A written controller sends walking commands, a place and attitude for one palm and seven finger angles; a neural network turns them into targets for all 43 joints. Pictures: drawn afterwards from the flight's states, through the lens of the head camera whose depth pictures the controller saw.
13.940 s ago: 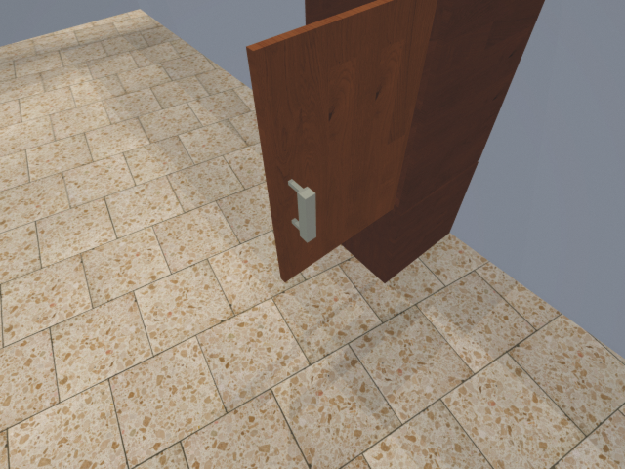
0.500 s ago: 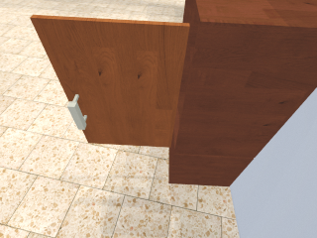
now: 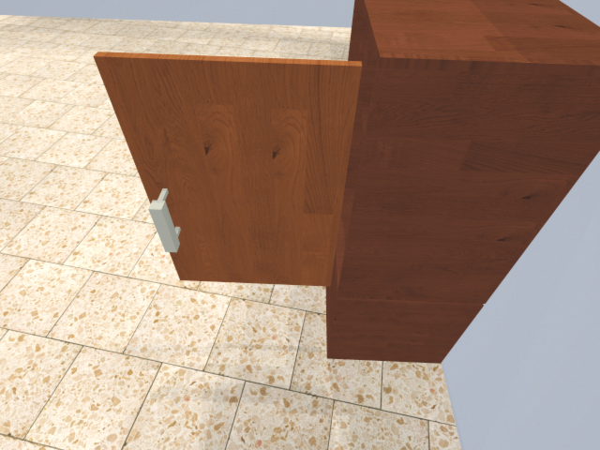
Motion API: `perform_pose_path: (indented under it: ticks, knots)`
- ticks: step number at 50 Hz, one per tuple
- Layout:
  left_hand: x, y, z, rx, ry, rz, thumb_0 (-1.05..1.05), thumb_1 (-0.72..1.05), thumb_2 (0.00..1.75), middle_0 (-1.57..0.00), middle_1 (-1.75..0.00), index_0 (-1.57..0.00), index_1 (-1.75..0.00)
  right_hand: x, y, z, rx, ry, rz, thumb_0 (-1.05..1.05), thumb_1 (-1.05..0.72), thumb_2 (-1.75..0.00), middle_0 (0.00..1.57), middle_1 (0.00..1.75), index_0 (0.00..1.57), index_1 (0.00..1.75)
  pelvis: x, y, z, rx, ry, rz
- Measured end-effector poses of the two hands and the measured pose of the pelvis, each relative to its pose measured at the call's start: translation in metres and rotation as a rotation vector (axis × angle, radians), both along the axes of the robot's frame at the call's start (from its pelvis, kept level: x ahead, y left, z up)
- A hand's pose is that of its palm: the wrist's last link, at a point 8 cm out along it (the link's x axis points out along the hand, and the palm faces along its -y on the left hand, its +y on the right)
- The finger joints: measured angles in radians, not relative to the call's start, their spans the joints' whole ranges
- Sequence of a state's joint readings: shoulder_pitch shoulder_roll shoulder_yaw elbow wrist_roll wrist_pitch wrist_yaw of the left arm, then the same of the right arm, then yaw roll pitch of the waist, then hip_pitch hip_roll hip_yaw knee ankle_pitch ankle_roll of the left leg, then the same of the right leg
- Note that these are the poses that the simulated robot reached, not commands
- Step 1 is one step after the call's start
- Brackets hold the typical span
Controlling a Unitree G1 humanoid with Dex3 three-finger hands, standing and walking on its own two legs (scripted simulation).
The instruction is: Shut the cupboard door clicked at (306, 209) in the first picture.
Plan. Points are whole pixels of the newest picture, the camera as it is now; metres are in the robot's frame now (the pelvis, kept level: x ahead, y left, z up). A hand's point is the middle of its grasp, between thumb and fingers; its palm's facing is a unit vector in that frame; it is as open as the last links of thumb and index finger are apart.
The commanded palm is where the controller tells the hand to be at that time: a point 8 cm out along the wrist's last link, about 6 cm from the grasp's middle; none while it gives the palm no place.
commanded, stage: look again from close up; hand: left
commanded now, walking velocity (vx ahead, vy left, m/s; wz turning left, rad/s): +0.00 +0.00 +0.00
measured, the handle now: (168, 220) +0.56 +0.31 -0.08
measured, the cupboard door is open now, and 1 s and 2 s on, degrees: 90 90 90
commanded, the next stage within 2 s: shuffle to correct the standing spot in 0.20 s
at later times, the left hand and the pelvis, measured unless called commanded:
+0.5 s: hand out of the picture -0.02 +0.19 -0.18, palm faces +0.04 -0.99 -0.16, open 7.4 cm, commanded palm none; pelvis +0.01 +0.02 +0.00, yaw +1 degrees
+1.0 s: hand (161, 418) +0.20 +0.23 -0.16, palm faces +0.02 -0.98 -0.19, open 7.4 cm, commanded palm none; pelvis +0.10 +0.06 +0.00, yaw +2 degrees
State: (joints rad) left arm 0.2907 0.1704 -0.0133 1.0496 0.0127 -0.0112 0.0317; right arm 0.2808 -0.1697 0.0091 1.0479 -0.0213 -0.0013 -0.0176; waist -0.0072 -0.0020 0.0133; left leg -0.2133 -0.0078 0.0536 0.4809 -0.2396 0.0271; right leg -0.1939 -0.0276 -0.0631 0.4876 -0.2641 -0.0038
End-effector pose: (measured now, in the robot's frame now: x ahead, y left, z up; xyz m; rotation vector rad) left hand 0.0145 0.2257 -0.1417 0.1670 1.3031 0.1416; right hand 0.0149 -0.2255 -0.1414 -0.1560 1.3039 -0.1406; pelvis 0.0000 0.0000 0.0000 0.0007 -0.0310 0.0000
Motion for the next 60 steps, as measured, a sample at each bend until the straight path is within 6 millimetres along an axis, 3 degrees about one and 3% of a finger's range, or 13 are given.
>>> perform_pose_path:
  ticks: [11, 20, 32, 37, 46, 52, 55, 60]
  knots:
    - [-0.03, 0.006, -0.005, -0.029, 0.068, 0.022, 0.01, 0.9, 0.9, -0.2, -0.3, -0.2, -0.29, -0.014, 0.008, 0.006, -0.018, 0.046, 0.012, 0.0, -0.91, -0.9, 0.2, 0.3, 0.2, 0.3, -0.003, 0.01, 0.002, -0.004, 0.013, 0.007]
    - [-0.037, 0.011, -0.007, -0.035, 0.101, 0.034, 0.01, 0.9, 0.9, -0.2, -0.3, -0.2, -0.29, -0.011, 0.016, 0.006, -0.018, 0.064, 0.019, 0.0, -0.91, -0.9, 0.2, 0.3, 0.2, 0.3, 0.001, 0.017, 0.002, -0.006, 0.014, 0.01]
    - [-0.028, 0.031, -0.022, -0.06, 0.147, 0.095, 0.01, 0.9, 0.9, -0.2, -0.3, -0.2, -0.29, 0.011, 0.036, 0.003, -0.039, 0.108, 0.024, 0.0, -0.91, -0.9, 0.2, 0.3, 0.2, 0.3, 0.039, 0.041, -0.009, -0.018, 0.03, 0.014]
    - [0.006, 0.047, -0.017, -0.051, 0.16, 0.049, 0.01, 0.9, 0.9, -0.2, -0.3, -0.2, -0.29, 0.016, 0.054, 0.007, -0.046, 0.093, -0.003, 0.0, -0.91, -0.9, 0.2, 0.3, 0.2, 0.3, 0.057, 0.054, -0.005, -0.02, 0.031, 0.004]
    - [0.13, 0.061, 0.003, -0.029, -0.074, 0.0, 0.01, 0.91, 0.9, -0.19, -0.3, -0.2, -0.29, 0.002, 0.083, 0.008, 0.017, 0.217, -0.017, 0.0, -0.91, -0.9, 0.2, 0.3, 0.2, 0.3, 0.083, 0.064, 0.003, -0.013, 0.03, 0.027]
    - [0.196, 0.056, 0.009, -0.005, -0.208, -0.02, 0.01, 0.91, 0.9, -0.19, -0.3, -0.2, -0.29, 0.015, 0.085, -0.004, 0.041, 0.253, -0.037, 0.0, -0.91, -0.9, 0.2, 0.3, 0.2, 0.3, 0.104, 0.06, -0.005, 0.011, 0.009, 0.048]
    - [0.202, 0.055, 0.007, 0.008, -0.241, -0.011, 0.01, 0.91, 0.9, -0.2, -0.3, -0.2, -0.29, 0.036, 0.077, -0.012, 0.034, 0.23, -0.043, 0.0, -0.91, -0.9, 0.2, 0.3, 0.2, 0.3, 0.109, 0.058, -0.01, 0.01, 0.0, 0.054]
    - [0.175, 0.059, 0.0, 0.008, -0.173, 0.003, 0.0, 0.9, 0.9, -0.2, -0.3, -0.2, -0.29, 0.085, 0.068, -0.012, 0.005, 0.117, -0.028, 0.0, -0.91, -0.9, 0.2, 0.3, 0.2, 0.3, 0.102, 0.059, -0.009, 0.001, -0.003, 0.069]
